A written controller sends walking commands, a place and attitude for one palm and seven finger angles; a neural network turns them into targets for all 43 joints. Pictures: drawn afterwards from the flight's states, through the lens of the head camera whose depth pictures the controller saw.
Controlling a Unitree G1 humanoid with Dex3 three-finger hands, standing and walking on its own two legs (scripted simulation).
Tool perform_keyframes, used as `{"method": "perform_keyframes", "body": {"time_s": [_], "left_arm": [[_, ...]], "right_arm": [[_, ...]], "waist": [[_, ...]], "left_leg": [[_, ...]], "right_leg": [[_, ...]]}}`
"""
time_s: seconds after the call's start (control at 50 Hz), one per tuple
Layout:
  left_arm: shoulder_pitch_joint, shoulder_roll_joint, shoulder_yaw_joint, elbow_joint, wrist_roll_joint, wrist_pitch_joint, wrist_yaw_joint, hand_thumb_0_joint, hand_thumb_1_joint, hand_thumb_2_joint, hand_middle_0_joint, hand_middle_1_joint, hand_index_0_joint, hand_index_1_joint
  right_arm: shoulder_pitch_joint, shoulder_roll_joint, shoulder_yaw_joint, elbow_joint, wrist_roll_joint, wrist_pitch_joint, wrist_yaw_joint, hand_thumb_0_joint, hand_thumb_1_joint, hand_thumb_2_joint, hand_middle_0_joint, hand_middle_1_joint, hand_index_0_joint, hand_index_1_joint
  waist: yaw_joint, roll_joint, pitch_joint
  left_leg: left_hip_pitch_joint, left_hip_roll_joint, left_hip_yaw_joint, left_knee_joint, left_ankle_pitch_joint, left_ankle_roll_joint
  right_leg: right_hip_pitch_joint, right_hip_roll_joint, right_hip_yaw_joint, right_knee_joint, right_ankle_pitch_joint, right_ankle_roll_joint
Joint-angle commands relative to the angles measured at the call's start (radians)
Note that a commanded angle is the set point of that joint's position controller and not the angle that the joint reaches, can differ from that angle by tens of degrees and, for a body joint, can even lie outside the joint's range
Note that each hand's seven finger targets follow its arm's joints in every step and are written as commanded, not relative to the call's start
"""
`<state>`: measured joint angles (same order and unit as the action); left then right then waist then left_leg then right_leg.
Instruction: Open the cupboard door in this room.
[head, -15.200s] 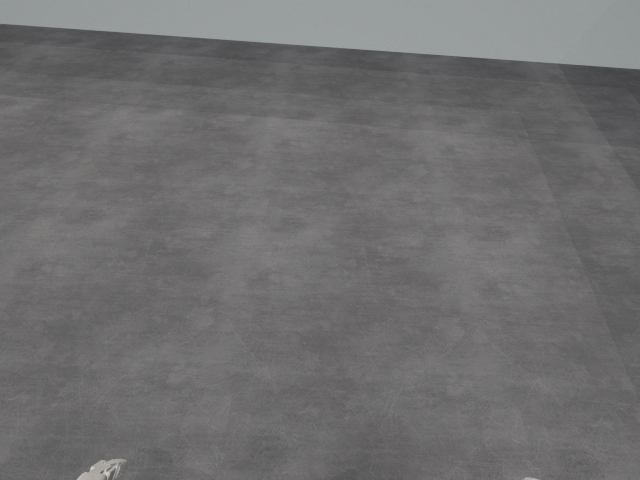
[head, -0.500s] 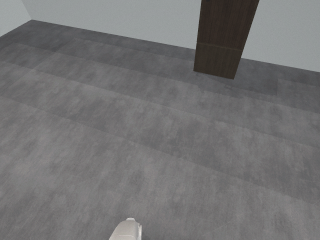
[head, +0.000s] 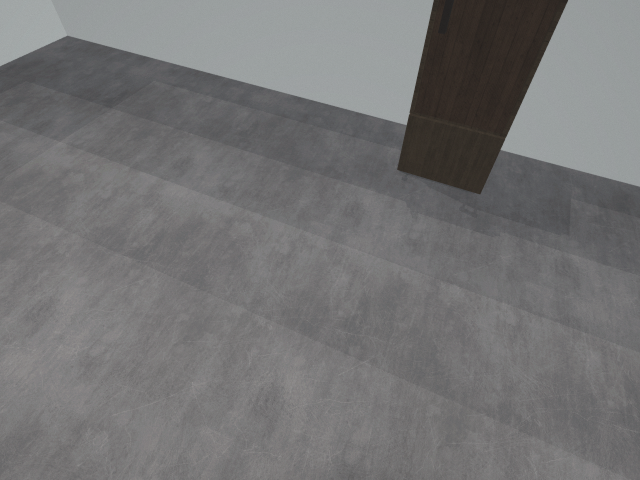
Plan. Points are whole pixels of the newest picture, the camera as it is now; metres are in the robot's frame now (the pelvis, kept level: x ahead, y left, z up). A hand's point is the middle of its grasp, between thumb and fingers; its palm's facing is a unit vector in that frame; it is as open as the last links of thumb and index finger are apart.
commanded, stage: stand and wait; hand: left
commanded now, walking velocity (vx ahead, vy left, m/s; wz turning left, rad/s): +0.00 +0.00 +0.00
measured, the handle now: (449, 6) +1.54 -0.36 +0.00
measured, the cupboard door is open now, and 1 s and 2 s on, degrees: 0 0 0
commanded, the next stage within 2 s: turn or walk to find it in 0.22 s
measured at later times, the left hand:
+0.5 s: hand out of the picture +0.04 +0.12 -0.18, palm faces +0.08 -0.99 -0.14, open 7.3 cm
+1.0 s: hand (282, 308) +0.43 +0.10 -0.17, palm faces -0.21 -0.95 -0.21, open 7.4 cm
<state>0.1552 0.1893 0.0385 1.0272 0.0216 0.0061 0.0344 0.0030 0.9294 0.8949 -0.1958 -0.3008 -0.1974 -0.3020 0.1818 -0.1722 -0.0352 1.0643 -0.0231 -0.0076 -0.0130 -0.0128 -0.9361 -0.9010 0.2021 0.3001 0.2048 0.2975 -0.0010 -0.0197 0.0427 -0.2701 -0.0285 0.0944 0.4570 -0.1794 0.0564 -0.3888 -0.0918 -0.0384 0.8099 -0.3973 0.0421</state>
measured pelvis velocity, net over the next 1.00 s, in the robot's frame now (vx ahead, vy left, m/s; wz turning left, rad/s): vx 0.27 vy -0.06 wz -0.19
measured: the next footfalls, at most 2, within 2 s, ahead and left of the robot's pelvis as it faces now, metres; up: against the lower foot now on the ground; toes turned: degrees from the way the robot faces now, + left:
right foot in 0.08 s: +0.07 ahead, -0.14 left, +0.00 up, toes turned -5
right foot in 1.04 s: +0.42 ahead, -0.20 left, +0.00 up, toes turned -19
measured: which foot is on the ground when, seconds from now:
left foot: down 0.00-1.00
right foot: up 0.00-0.06, down 0.08-0.60, up 0.62-1.00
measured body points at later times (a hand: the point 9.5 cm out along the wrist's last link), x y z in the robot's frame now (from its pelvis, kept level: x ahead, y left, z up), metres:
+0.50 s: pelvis +0.08 -0.04 +0.00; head +0.09 -0.03 +0.45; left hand +0.03 +0.17 -0.16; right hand +0.05 -0.27 -0.16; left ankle +0.06 +0.08 -0.72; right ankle +0.03 -0.14 -0.74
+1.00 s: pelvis +0.27 -0.06 -0.01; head +0.31 -0.08 +0.43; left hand +0.44 +0.15 -0.15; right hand +0.11 -0.22 -0.16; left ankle +0.11 +0.08 -0.73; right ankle +0.38 -0.19 -0.72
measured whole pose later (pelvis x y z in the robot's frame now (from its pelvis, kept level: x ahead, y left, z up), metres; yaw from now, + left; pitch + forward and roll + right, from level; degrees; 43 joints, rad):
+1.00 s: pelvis +0.27 -0.06 -0.01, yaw -11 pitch +0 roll +0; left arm 0.05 0.20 0.07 0.99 0.02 -0.02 -0.02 0.00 0.91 0.90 -0.19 -0.30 -0.19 -0.30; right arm 0.48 -0.08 -0.03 1.18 -0.03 -0.06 -0.01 0.01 -0.91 -0.90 0.20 0.30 0.21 0.30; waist -0.05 0.02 0.10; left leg 0.13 0.11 0.29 0.36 -0.45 -0.07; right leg -0.53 -0.07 -0.15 0.66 -0.16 -0.04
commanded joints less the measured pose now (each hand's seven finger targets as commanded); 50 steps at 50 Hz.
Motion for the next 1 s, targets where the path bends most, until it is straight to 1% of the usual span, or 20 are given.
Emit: {"method": "perform_keyframes", "body": {"time_s": [0.0,0.04,0.06,0.1,0.14,0.2,0.26,0.34,0.42,0.48,0.52,0.54,0.56,0.58,0.6,0.64,0.74,0.88,0.94,0.98], "left_arm": [[0.16,0.028,-0.015,0.013,0.001,-0.002,-0.008,0.0,0.9,0.9,-0.2,-0.3,-0.2,-0.3],[0.171,0.082,-0.015,0.024,0.001,-0.016,-0.002,0.0,0.9,0.9,-0.2,-0.3,-0.2,-0.3],[0.142,0.112,-0.017,0.018,0.0,-0.025,-0.001,0.0,0.9,0.9,-0.2,-0.3,-0.2,-0.3],[0.085,0.153,-0.006,0.003,-0.008,-0.033,-0.006,0.0,0.9,0.9,-0.2,-0.3,-0.2,-0.3],[0.062,0.127,-0.013,0.006,-0.013,-0.033,-0.006,0.0,0.9,0.9,-0.2,-0.3,-0.2,-0.3],[0.108,0.089,-0.019,0.035,-0.018,-0.035,-0.003,0.0,0.9,0.9,-0.2,-0.3,-0.2,-0.3],[0.154,0.085,-0.017,0.067,-0.017,-0.039,-0.011,0.0,0.9,0.9,-0.2,-0.3,-0.2,-0.3],[0.222,0.113,0.016,0.084,-0.012,-0.034,-0.021,0.0,0.9,0.9,-0.2,-0.3,-0.2,-0.3],[0.304,0.106,0.034,0.107,0.001,-0.051,-0.018,0.0,0.9,0.9,-0.2,-0.3,-0.2,-0.3],[0.277,0.102,0.037,0.107,0.002,-0.057,-0.017,0.0,0.9,0.9,-0.2,-0.3,-0.2,-0.3],[0.218,0.092,0.037,0.092,-0.006,-0.051,-0.024,0.0,0.9,0.9,-0.2,-0.3,-0.2,-0.3],[0.199,0.062,0.033,0.079,-0.009,-0.05,-0.03,0.0,0.9,0.9,-0.2,-0.3,-0.2,-0.3],[0.176,0.009,0.022,0.051,-0.013,-0.048,-0.04,0.0,0.9,0.9,-0.2,-0.3,-0.2,-0.3],[0.106,0.017,0.02,0.015,-0.005,-0.048,-0.038,0.0,0.9,0.9,-0.2,-0.3,-0.2,-0.3],[0.055,0.026,0.021,0.003,0.001,-0.042,-0.035,0.0,0.9,0.9,-0.2,-0.3,-0.2,-0.3],[0.066,-0.001,0.02,0.022,0.008,-0.04,-0.048,0.0,0.9,0.9,-0.2,-0.3,-0.2,-0.3],[0.066,-0.024,0.025,0.0,0.008,-0.019,-0.06,0.0,0.9,0.9,-0.2,-0.3,-0.2,-0.3],[-0.125,-0.022,0.015,-0.089,-0.001,-0.028,-0.069,0.0,0.9,0.9,-0.2,-0.3,-0.2,-0.3],[0.015,0.017,0.024,-0.057,0.003,-0.04,-0.063,0.0,0.9,0.9,-0.2,-0.3,-0.2,-0.3],[0.273,0.093,0.042,0.03,0.012,-0.062,-0.048,0.0,0.9,0.9,-0.2,-0.3,-0.2,-0.3]], "right_arm": [[0.024,-0.127,-0.025,-0.033,0.004,-0.011,-0.005,0.0,-0.9,-0.9,0.2,0.3,0.2,0.3],[0.045,-0.087,-0.014,-0.027,0.017,-0.01,-0.001,0.0,-0.9,-0.9,0.2,0.3,0.2,0.3],[0.062,-0.059,-0.006,-0.027,0.021,-0.007,0.003,0.0,-0.9,-0.9,0.2,0.3,0.2,0.3],[0.092,-0.058,0.001,-0.01,0.009,0.009,0.002,0.0,-0.9,-0.9,0.2,0.3,0.2,0.3],[0.139,-0.054,0.007,0.022,0.009,0.004,0.001,0.0,-0.9,-0.9,0.2,0.3,0.2,0.3],[0.145,-0.052,0.014,0.045,0.013,-0.01,-0.004,0.0,-0.9,-0.9,0.2,0.3,0.2,0.3],[0.169,-0.058,0.016,0.062,0.007,-0.021,-0.007,0.0,-0.9,-0.9,0.2,0.3,0.2,0.3],[0.145,-0.05,0.004,0.039,0.001,-0.021,-0.003,0.0,-0.9,-0.9,0.2,0.3,0.2,0.3],[0.041,-0.062,-0.011,-0.023,0.004,-0.033,0.007,0.0,-0.9,-0.9,0.2,0.3,0.2,0.3],[0.073,-0.044,-0.012,-0.028,0.011,-0.045,0.008,0.0,-0.9,-0.9,0.2,0.3,0.2,0.3],[0.172,-0.036,-0.01,0.003,0.011,-0.053,0.005,0.0,-0.9,-0.9,0.2,0.3,0.2,0.3],[0.259,-0.074,-0.019,0.034,0.008,-0.06,-0.003,0.0,-0.9,-0.9,0.2,0.3,0.2,0.3],[0.362,-0.16,-0.043,0.064,-0.005,-0.062,-0.013,0.0,-0.9,-0.9,0.2,0.3,0.2,0.3],[0.422,-0.198,-0.058,0.066,-0.007,-0.053,-0.011,0.0,-0.9,-0.9,0.2,0.3,0.2,0.3],[0.397,-0.164,-0.045,0.065,-0.006,-0.051,-0.014,0.0,-0.9,-0.9,0.2,0.3,0.2,0.3],[0.308,-0.106,-0.028,0.033,-0.007,-0.059,-0.015,0.0,-0.9,-0.9,0.2,0.3,0.2,0.3],[0.305,-0.072,-0.019,0.038,0.0,-0.083,-0.017,0.0,-0.9,-0.9,0.2,0.3,0.2,0.3],[0.34,-0.07,-0.028,0.071,-0.007,-0.079,-0.014,0.0,-0.9,-0.9,0.2,0.3,0.2,0.3],[0.295,-0.118,-0.046,0.072,0.001,-0.075,-0.015,0.0,-0.9,-0.9,0.2,0.3,0.2,0.3],[0.268,-0.124,-0.046,0.062,0.009,-0.069,-0.007,0.0,-0.9,-0.9,0.2,0.3,0.2,0.3]], "waist": [[0.033,0.104,-0.045],[0.034,0.002,-0.023],[0.008,-0.068,-0.017],[-0.011,-0.209,0.028],[-0.027,-0.134,0.038],[-0.008,-0.014,0.004],[0.002,-0.008,-0.026],[0.032,-0.105,0.063],[0.059,-0.078,0.103],[0.023,-0.072,0.048],[-0.035,-0.041,0.023],[-0.076,0.073,-0.003],[-0.115,0.3,-0.011],[-0.135,0.373,0.023],[-0.126,0.249,0.107],[-0.072,0.095,0.151],[-0.023,0.107,0.109],[-0.039,0.153,0.14],[0.04,0.149,0.029],[0.156,0.089,-0.123]], "left_leg": [[-0.031,0.236,-0.208,-0.156,0.017,0.071],[-0.084,0.16,-0.146,-0.071,-0.067,-0.008],[-0.063,0.107,-0.102,-0.046,-0.115,-0.046],[0.024,0.079,-0.059,-0.002,-0.13,-0.073],[0.085,0.096,-0.074,-0.041,-0.033,-0.068],[0.105,0.132,-0.095,-0.09,0.084,-0.06],[0.108,0.127,-0.061,-0.067,-0.015,-0.062],[-0.064,0.097,0.022,0.098,-0.179,-0.072],[-0.262,0.135,0.001,0.3,-0.32,-0.065],[-0.165,0.132,0.001,0.199,-0.274,-0.062],[0.094,0.102,0.047,0.017,-0.12,-0.065],[0.288,0.143,-0.025,-0.055,-0.144,-0.045],[0.409,0.349,-0.293,-0.171,-0.299,0.021],[0.359,0.487,-0.446,-0.293,-0.405,0.083],[0.275,0.518,-0.454,-0.324,-0.418,0.105],[0.198,0.47,-0.317,-0.321,-0.293,0.093],[0.236,0.369,-0.033,-0.288,0.097,0.061],[0.267,0.327,0.099,-0.254,0.397,0.041],[0.322,0.341,0.134,-0.072,0.708,0.026],[0.181,0.275,0.153,0.297,0.642,-0.03]], "right_leg": [[0.186,0.021,-0.028,-0.251,0.124,0.003],[0.273,-0.036,0.049,-0.433,0.211,-0.01],[0.223,-0.122,0.149,-0.484,0.193,-0.051],[0.082,-0.18,0.22,-0.566,0.109,-0.114],[0.064,-0.131,0.163,-0.546,0.136,-0.11],[0.142,-0.066,0.088,-0.487,0.253,-0.075],[0.197,-0.049,0.108,-0.505,0.148,-0.084],[0.235,-0.121,0.245,-0.595,-0.061,-0.166],[0.332,-0.223,0.361,-0.601,0.093,-0.263],[0.311,-0.198,0.299,-0.535,0.184,-0.248],[0.136,-0.107,0.192,-0.46,0.12,-0.182],[-0.023,-0.036,0.136,-0.321,0.089,-0.142],[-0.213,0.078,0.006,-0.063,0.002,-0.089],[-0.29,0.083,-0.036,0.151,-0.147,-0.078],[-0.326,0.03,0.014,0.27,-0.121,-0.084],[-0.327,-0.024,0.031,0.329,-0.01,-0.076],[-0.341,-0.038,-0.01,0.318,0.159,-0.033],[-0.223,0.011,-0.122,-0.083,0.241,-0.055],[-0.007,0.071,-0.142,-0.17,0.232,-0.099],[0.389,0.069,-0.127,-0.29,0.385,-0.113]]}}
